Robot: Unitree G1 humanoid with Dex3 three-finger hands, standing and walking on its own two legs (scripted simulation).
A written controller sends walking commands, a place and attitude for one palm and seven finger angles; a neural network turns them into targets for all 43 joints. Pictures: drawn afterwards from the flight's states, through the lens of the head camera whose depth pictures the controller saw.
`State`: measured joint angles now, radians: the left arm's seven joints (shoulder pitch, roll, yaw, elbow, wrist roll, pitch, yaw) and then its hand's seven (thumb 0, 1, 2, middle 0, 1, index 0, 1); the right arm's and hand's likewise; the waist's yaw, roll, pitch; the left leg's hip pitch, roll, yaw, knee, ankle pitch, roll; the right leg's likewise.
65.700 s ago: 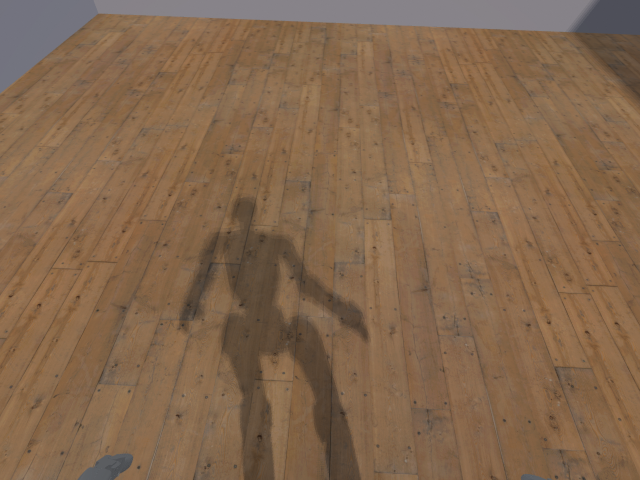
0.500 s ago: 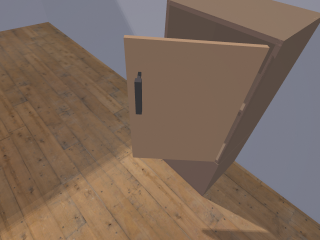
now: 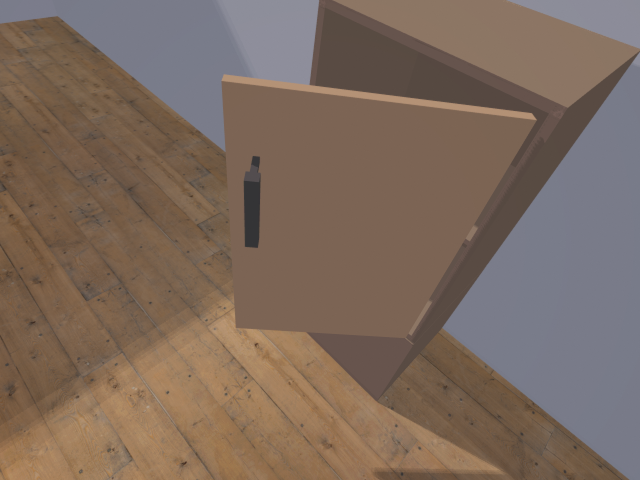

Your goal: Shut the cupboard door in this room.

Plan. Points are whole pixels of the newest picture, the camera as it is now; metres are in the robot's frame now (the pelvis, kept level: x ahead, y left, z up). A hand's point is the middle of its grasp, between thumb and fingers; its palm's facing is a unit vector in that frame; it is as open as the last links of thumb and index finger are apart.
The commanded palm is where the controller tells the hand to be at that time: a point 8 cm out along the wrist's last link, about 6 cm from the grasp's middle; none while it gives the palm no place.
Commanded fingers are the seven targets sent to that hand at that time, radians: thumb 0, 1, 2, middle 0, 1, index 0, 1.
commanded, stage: shuffle to correct the standing spot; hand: left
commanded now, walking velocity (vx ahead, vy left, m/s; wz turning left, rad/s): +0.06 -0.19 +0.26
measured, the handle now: (253, 203) +0.47 +0.14 +0.08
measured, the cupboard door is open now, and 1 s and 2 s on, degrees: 45 45 45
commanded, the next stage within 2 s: come to a stop and stand still in 0.16 s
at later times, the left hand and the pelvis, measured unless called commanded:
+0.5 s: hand out of the picture +0.11 +0.08 -0.16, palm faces +0.05 -0.97 -0.22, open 7.2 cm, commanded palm none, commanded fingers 0.00 0.90 0.90 -0.20 -0.30 -0.20 -0.30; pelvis +0.03 -0.10 +0.00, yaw +2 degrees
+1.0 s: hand out of the picture -0.03 +0.12 -0.18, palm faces +0.12 -0.98 -0.15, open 7.4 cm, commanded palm none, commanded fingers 0.00 0.90 0.90 -0.20 -0.30 -0.20 -0.30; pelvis -0.01 -0.05 +0.00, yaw +2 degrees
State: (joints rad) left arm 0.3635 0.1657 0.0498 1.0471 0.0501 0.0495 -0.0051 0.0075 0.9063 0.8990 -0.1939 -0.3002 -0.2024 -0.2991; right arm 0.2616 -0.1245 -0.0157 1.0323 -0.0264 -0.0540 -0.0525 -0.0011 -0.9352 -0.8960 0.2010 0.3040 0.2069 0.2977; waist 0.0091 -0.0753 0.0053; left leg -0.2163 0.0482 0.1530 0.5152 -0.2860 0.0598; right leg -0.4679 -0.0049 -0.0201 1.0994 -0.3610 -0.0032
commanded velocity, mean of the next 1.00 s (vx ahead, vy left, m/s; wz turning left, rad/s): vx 0.00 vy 0.04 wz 0.01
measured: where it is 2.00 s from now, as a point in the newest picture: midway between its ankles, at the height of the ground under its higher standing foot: outside the picture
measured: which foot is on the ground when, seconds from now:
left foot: down 0.00-0.32, up 0.34-0.74, down 0.76-1.00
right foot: up 0.00-0.30, down 0.32-0.80, up 0.82-1.00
